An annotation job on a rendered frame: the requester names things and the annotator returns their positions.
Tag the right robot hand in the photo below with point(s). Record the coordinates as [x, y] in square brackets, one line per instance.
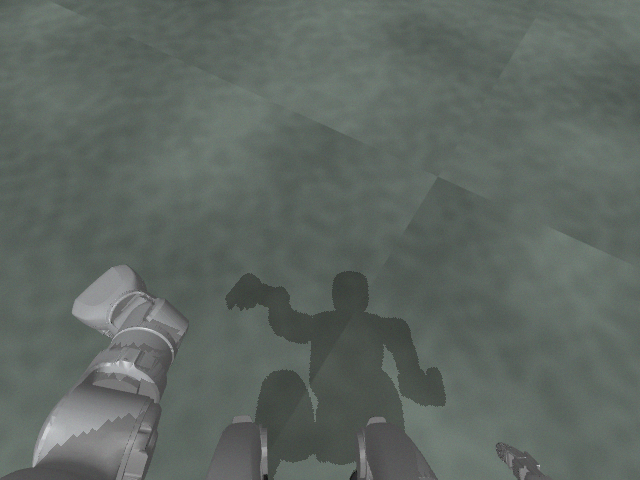
[524, 466]

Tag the left robot hand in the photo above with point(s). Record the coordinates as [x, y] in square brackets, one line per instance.
[91, 306]

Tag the left robot arm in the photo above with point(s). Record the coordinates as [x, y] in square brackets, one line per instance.
[105, 426]

